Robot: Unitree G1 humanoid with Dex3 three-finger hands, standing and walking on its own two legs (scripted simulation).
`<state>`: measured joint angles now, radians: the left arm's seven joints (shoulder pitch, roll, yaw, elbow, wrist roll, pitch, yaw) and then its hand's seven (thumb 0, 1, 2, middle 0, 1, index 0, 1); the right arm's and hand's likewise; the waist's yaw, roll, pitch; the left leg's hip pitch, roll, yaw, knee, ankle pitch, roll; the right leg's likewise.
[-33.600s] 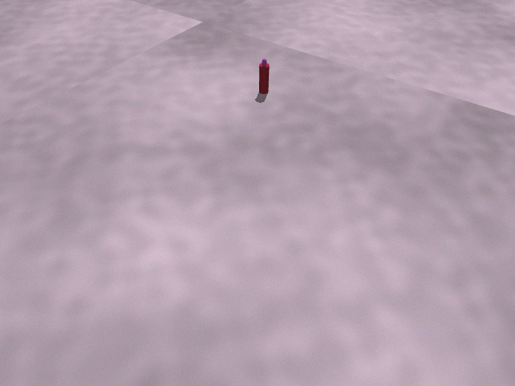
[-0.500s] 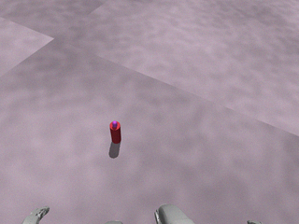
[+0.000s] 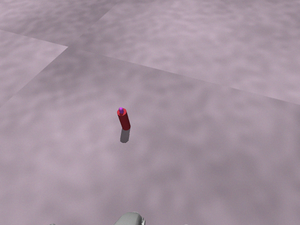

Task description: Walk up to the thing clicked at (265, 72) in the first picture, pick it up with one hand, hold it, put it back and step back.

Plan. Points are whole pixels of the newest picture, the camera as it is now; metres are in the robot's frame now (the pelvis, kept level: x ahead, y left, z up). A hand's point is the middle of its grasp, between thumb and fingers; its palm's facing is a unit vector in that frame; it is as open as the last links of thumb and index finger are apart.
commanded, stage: step back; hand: left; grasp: from the side
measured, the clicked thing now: (123, 118) +0.87 +0.26 -0.64
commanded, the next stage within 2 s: stand in 1.36 s
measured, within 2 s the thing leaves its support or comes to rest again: neither
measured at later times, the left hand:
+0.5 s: hand out of the picture -0.09 +0.23 -0.16, palm faces +0.06 -0.93 -0.37, open 7.4 cm
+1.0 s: hand out of the picture -0.06 +0.26 -0.15, palm faces +0.02 -0.91 -0.41, open 7.4 cm
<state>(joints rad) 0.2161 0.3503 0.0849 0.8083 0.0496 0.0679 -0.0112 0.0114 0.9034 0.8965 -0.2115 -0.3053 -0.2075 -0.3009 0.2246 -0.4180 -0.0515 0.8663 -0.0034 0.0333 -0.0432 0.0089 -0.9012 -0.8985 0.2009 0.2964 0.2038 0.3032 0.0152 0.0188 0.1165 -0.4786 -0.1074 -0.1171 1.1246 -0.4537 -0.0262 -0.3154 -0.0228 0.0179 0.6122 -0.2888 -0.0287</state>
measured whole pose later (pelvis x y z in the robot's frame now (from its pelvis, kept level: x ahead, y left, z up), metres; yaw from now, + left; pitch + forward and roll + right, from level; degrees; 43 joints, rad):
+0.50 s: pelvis -0.14 -0.04 -0.01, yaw +3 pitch -3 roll -3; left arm 0.24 0.34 0.06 0.94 0.04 -0.01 0.00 0.01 0.91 0.90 -0.21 -0.30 -0.20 -0.30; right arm 0.14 -0.40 -0.05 0.87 -0.04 0.03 0.00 0.01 -0.90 -0.90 0.20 0.30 0.21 0.30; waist 0.02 0.06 0.08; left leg -0.39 0.06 -0.07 0.77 -0.40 0.01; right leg -0.16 0.05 0.01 0.58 -0.36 0.00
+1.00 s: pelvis -0.13 -0.02 -0.01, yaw +2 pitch -3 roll +0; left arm 0.20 0.40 0.07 0.99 0.02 -0.04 -0.01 0.01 0.91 0.90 -0.21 -0.30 -0.20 -0.30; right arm 0.25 -0.37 -0.06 0.98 -0.02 0.00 0.02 0.01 -0.90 -0.90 0.20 0.30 0.21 0.30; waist -0.02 0.01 0.09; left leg -0.27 0.04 0.00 0.63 -0.32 -0.01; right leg -0.27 0.00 -0.03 0.58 -0.26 -0.01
